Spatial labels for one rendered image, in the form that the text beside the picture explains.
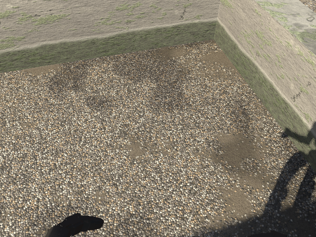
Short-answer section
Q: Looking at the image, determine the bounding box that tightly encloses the robot left hand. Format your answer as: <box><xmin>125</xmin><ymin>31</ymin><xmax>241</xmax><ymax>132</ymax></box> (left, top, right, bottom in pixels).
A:
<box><xmin>45</xmin><ymin>212</ymin><xmax>104</xmax><ymax>237</ymax></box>

